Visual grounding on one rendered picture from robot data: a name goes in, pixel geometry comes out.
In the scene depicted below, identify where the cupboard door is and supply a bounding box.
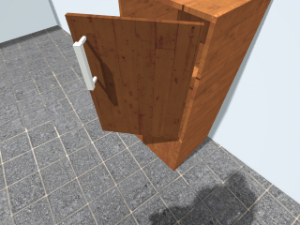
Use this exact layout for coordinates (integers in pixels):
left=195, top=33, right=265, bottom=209
left=65, top=12, right=204, bottom=140

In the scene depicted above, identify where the handle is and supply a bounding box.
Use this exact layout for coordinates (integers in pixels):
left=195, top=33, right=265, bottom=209
left=72, top=36, right=98, bottom=91

